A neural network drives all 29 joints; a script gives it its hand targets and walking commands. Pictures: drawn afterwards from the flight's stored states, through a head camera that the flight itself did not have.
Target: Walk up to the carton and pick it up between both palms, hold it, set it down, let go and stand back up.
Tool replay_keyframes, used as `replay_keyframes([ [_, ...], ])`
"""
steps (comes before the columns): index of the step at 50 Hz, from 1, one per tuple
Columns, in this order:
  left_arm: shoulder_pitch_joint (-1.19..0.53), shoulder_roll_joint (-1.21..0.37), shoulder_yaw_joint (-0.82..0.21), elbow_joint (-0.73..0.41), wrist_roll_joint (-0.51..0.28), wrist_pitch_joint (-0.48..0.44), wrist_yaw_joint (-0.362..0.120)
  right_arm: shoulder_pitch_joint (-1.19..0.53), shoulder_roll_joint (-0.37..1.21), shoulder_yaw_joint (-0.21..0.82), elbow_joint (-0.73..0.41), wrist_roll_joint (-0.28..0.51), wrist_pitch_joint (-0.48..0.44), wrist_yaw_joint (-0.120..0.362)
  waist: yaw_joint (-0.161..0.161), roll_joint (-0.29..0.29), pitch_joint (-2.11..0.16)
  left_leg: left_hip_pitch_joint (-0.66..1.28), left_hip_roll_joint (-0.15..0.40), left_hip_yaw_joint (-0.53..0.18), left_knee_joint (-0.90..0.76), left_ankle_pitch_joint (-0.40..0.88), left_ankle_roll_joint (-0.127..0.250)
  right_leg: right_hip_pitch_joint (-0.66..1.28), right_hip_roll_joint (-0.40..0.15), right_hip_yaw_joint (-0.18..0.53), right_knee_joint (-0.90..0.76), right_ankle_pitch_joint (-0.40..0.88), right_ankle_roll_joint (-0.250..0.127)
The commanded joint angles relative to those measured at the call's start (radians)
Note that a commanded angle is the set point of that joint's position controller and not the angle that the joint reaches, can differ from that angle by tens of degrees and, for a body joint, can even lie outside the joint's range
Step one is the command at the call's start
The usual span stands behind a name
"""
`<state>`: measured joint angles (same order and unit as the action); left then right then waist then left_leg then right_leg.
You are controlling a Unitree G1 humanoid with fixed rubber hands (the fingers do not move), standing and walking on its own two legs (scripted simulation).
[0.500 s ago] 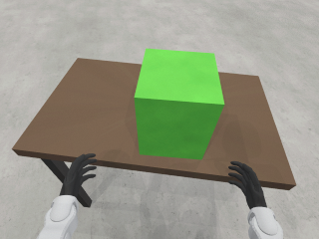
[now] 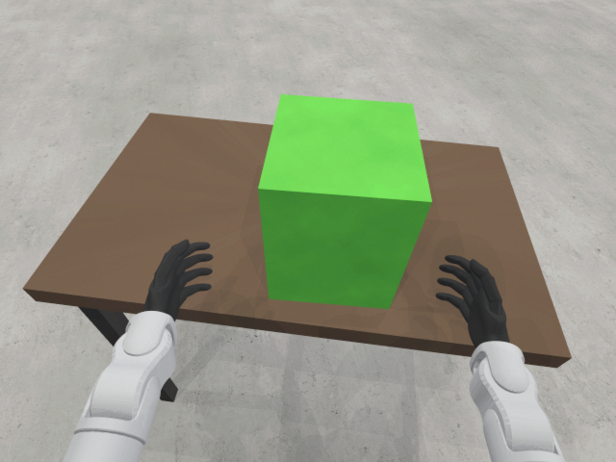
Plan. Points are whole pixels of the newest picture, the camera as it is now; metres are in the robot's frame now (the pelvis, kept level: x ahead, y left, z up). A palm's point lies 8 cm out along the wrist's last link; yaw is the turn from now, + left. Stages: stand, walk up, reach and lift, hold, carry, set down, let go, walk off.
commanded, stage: reach and lift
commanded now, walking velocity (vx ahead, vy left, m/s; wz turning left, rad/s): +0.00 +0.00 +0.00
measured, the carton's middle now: (337, 206) +0.46 -0.03 +0.05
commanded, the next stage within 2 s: none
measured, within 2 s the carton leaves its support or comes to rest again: neither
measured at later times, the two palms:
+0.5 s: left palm (184, 228) +0.34 +0.16 +0.13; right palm (479, 258) +0.33 -0.20 +0.10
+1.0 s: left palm (193, 162) +0.40 +0.16 +0.18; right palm (475, 194) +0.40 -0.20 +0.15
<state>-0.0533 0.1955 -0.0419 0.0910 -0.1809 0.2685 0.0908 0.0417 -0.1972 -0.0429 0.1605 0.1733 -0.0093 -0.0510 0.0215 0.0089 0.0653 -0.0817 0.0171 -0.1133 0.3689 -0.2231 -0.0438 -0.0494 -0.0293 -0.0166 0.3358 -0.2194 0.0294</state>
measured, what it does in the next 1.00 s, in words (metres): stands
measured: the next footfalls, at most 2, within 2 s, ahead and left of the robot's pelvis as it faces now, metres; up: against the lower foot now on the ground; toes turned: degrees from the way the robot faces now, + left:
none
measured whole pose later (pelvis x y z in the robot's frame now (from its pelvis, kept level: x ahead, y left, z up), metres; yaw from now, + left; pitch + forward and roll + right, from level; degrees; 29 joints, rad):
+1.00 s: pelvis -0.02 +0.00 +0.00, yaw +0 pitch +0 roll +0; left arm -0.82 0.22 0.04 0.39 -0.18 0.62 0.10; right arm -0.73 -0.31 -0.03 0.59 0.28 0.29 -0.13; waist 0.02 0.01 0.06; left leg -0.17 0.02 -0.11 0.34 -0.18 -0.05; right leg -0.15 -0.03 -0.01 0.34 -0.18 0.03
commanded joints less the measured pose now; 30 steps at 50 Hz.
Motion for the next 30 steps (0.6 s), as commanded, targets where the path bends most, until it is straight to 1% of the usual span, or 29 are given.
replay_keyframes([
  [1, -0.280, 0.022, 0.052, -0.348, -0.005, 0.059, 0.001, -0.330, -0.171, -0.020, -0.172, 0.079, 0.026, -0.036, -0.038, 0.031, -0.276, 0.151, -0.035, 0.163, -0.045, 0.434, -0.036, 0.009, 0.087, 0.020, -0.045, 0.356, -0.005],
  [2, -0.321, 0.019, 0.037, -0.369, -0.009, 0.070, 0.002, -0.362, -0.188, -0.036, -0.168, 0.084, 0.035, -0.038, -0.050, 0.016, -0.270, 0.156, -0.034, 0.158, -0.040, 0.449, -0.047, -0.018, 0.092, 0.008, -0.045, 0.357, 0.004],
  [3, -0.262, 0.010, 0.063, -0.400, 0.002, 0.074, 0.007, -0.302, -0.168, -0.017, -0.175, 0.085, 0.041, -0.040, -0.033, 0.015, -0.297, 0.180, -0.030, 0.160, -0.038, 0.463, -0.043, -0.006, 0.098, 0.013, -0.045, 0.356, -0.002],
  [4, -0.318, 0.038, 0.077, -0.426, -0.003, 0.090, 0.010, -0.367, -0.187, -0.008, -0.229, 0.094, 0.048, -0.046, -0.029, 0.010, -0.331, 0.179, -0.042, 0.171, -0.030, 0.464, -0.041, 0.005, 0.098, 0.012, -0.030, 0.384, 0.005],
  [5, -0.352, 0.042, 0.080, -0.405, -0.011, 0.103, 0.008, -0.428, -0.191, -0.034, -0.208, 0.090, 0.056, -0.047, -0.043, -0.003, -0.333, 0.172, -0.038, 0.170, -0.030, 0.465, -0.039, -0.024, 0.095, 0.012, -0.033, 0.395, 0.009],
  [7, -0.364, 0.055, 0.121, -0.356, 0.008, 0.125, 0.000, -0.433, -0.170, -0.013, -0.219, 0.092, 0.078, -0.060, -0.032, -0.026, -0.288, 0.102, -0.051, 0.178, -0.049, 0.410, -0.018, 0.038, 0.084, 0.026, -0.029, 0.421, 0.021],
  [8, -0.484, 0.061, 0.100, -0.303, -0.001, 0.137, 0.003, -0.556, -0.168, -0.028, -0.181, 0.092, 0.091, -0.060, -0.035, -0.024, -0.281, 0.062, -0.051, 0.175, -0.058, 0.337, -0.017, 0.014, 0.084, 0.027, -0.020, 0.341, 0.026],
  [9, -0.415, 0.039, 0.114, -0.248, 0.016, 0.149, 0.003, -0.500, -0.144, -0.009, -0.132, 0.090, 0.106, -0.054, -0.023, -0.011, -0.211, 0.041, -0.043, 0.177, -0.081, 0.293, -0.014, 0.002, 0.074, 0.025, -0.037, 0.289, 0.012],
  [10, -0.464, 0.040, 0.111, -0.297, 0.006, 0.163, 0.006, -0.542, -0.185, -0.037, -0.166, 0.075, 0.116, -0.053, -0.029, -0.040, -0.269, 0.064, -0.039, 0.173, -0.094, 0.245, -0.008, -0.002, 0.091, 0.021, -0.035, 0.233, 0.015],
  [11, -0.520, 0.049, 0.106, -0.295, -0.012, 0.166, 0.018, -0.578, -0.181, -0.032, -0.145, 0.098, 0.126, -0.049, -0.035, -0.022, -0.300, 0.065, -0.036, 0.173, -0.090, 0.194, -0.013, -0.022, 0.093, 0.014, -0.045, 0.182, 0.008],
  [12, -0.514, 0.048, 0.107, -0.244, -0.008, 0.186, 0.029, -0.597, -0.211, -0.057, -0.110, 0.072, 0.140, -0.044, -0.019, -0.015, -0.254, 0.040, -0.031, 0.175, -0.095, 0.189, -0.013, -0.046, 0.085, 0.018, -0.040, 0.144, 0.007],
  [13, -0.651, 0.075, 0.133, -0.206, -0.012, 0.199, 0.037, -0.726, -0.210, -0.073, -0.127, 0.065, 0.153, -0.050, -0.019, -0.027, -0.258, -0.012, -0.035, 0.182, -0.100, 0.105, -0.002, -0.064, 0.084, 0.021, -0.034, 0.089, 0.006],
  [14, -0.479, 0.061, 0.149, -0.175, 0.005, 0.221, 0.036, -0.582, -0.200, -0.050, -0.122, 0.072, 0.164, -0.047, -0.020, -0.069, -0.226, -0.001, -0.032, 0.184, -0.115, 0.115, 0.016, -0.024, 0.083, 0.021, -0.034, 0.153, 0.010],
  [15, -0.611, 0.081, 0.160, -0.153, 0.010, 0.241, 0.033, -0.718, -0.199, -0.043, -0.124, 0.073, 0.179, -0.061, 0.006, -0.067, -0.243, -0.036, -0.034, 0.183, -0.119, 0.112, 0.014, 0.015, 0.081, 0.026, -0.030, 0.153, 0.013],
  [16, -0.621, 0.085, 0.154, -0.114, 0.003, 0.266, 0.033, -0.707, -0.220, -0.062, -0.053, 0.081, 0.207, -0.056, -0.026, -0.061, -0.234, -0.033, -0.036, 0.185, -0.113, 0.089, 0.025, -0.030, 0.078, 0.027, -0.026, 0.142, 0.011],
  [17, -0.574, 0.072, 0.147, -0.087, 0.015, 0.275, 0.030, -0.667, -0.216, -0.047, -0.037, 0.090, 0.209, -0.055, -0.019, -0.077, -0.243, -0.017, -0.024, 0.173, -0.126, 0.092, 0.019, -0.009, 0.083, 0.026, -0.028, 0.142, 0.012],
  [18, -0.665, 0.092, 0.170, -0.037, 0.025, 0.297, 0.024, -0.763, -0.202, -0.036, -0.020, 0.098, 0.223, -0.060, -0.005, -0.075, -0.239, -0.054, -0.031, 0.182, -0.117, 0.098, 0.029, -0.002, 0.081, 0.037, -0.025, 0.157, 0.008],
  [19, -0.609, 0.099, 0.183, -0.044, 0.045, 0.304, 0.019, -0.728, -0.203, -0.032, -0.032, 0.109, 0.223, -0.066, -0.008, -0.091, -0.277, -0.021, -0.030, 0.180, -0.110, 0.146, 0.025, 0.046, 0.086, 0.034, -0.022, 0.222, 0.018],
  [20, -0.699, 0.088, 0.170, -0.053, 0.028, 0.312, 0.019, -0.801, -0.214, -0.042, 0.013, 0.113, 0.227, -0.069, -0.026, -0.066, -0.256, -0.026, -0.030, 0.179, -0.106, 0.148, 0.019, 0.005, 0.091, 0.023, -0.014, 0.208, 0.014],
  [21, -0.678, 0.088, 0.186, -0.008, 0.039, 0.322, 0.017, -0.811, -0.215, -0.023, 0.023, 0.128, 0.239, -0.067, 0.008, -0.097, -0.268, -0.024, -0.027, 0.178, -0.104, 0.185, 0.019, 0.043, 0.095, 0.023, -0.019, 0.252, 0.017],
  [22, -0.792, 0.113, 0.193, 0.023, 0.045, 0.322, 0.015, -0.884, -0.233, -0.052, 0.101, 0.112, 0.245, -0.074, -0.018, -0.048, -0.265, -0.040, -0.038, 0.181, -0.097, 0.135, 0.022, -0.003, 0.086, 0.020, -0.012, 0.210, 0.022],
  [23, -0.736, 0.100, 0.193, 0.001, 0.039, 0.311, 0.016, -0.834, -0.209, -0.042, 0.077, 0.120, 0.236, -0.068, -0.012, -0.059, -0.297, -0.038, -0.031, 0.184, -0.092, 0.171, 0.016, 0.023, 0.090, 0.022, -0.002, 0.256, 0.018],
  [24, -0.794, 0.111, 0.204, -0.007, 0.033, 0.298, 0.018, -0.893, -0.229, -0.034, 0.067, 0.121, 0.230, -0.069, 0.008, -0.060, -0.349, -0.031, -0.034, 0.185, -0.079, 0.205, 0.013, 0.027, 0.089, 0.020, 0.006, 0.273, 0.020],
  [25, -0.762, 0.091, 0.179, -0.026, 0.025, 0.305, 0.023, -0.868, -0.240, -0.048, 0.070, 0.126, 0.225, -0.072, -0.027, -0.077, -0.377, 0.005, -0.035, 0.187, -0.070, 0.267, 0.006, 0.029, 0.105, 0.007, 0.012, 0.336, 0.027],
  [26, -0.807, 0.110, 0.191, -0.057, 0.030, 0.285, 0.021, -0.913, -0.240, -0.052, 0.043, 0.120, 0.208, -0.075, -0.018, -0.082, -0.441, 0.031, -0.033, 0.182, -0.053, 0.309, 0.004, 0.034, 0.099, 0.006, 0.013, 0.374, 0.025],
  [27, -0.744, 0.113, 0.208, -0.055, 0.040, 0.290, 0.023, -0.872, -0.233, -0.025, 0.051, 0.132, 0.209, -0.082, -0.007, -0.095, -0.432, 0.042, -0.039, 0.181, -0.046, 0.356, 0.007, 0.061, 0.097, 0.005, 0.021, 0.440, 0.037],
  [28, -0.830, 0.125, 0.195, -0.057, 0.030, 0.289, 0.016, -0.942, -0.280, -0.032, 0.053, 0.148, 0.209, -0.083, -0.041, -0.099, -0.453, 0.081, -0.041, 0.181, -0.033, 0.394, -0.004, 0.046, 0.110, -0.015, 0.025, 0.482, 0.038],
  [29, -0.848, 0.126, 0.199, -0.061, 0.035, 0.274, 0.012, -0.946, -0.229, 0.016, 0.048, 0.172, 0.212, -0.089, 0.001, -0.094, -0.495, 0.075, -0.042, 0.182, -0.032, 0.389, -0.005, 0.064, 0.106, -0.009, 0.021, 0.489, 0.047],
  [30, -0.876, 0.156, 0.213, -0.044, 0.039, 0.281, 0.013, -0.974, -0.238, -0.007, 0.049, 0.161, 0.215, -0.086, -0.019, -0.088, -0.479, 0.056, -0.047, 0.186, -0.030, 0.373, 0.009, 0.079, 0.105, -0.002, 0.024, 0.496, 0.040],
])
